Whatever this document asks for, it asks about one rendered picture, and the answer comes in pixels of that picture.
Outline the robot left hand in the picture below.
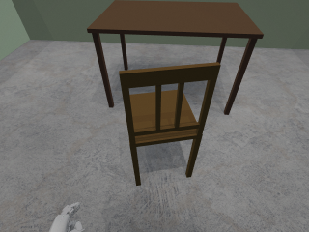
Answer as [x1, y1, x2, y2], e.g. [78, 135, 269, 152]
[49, 202, 85, 232]

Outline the table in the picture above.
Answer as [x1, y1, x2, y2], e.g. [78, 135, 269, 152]
[87, 0, 264, 115]

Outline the chair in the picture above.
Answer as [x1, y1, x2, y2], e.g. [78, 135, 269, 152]
[119, 62, 221, 186]

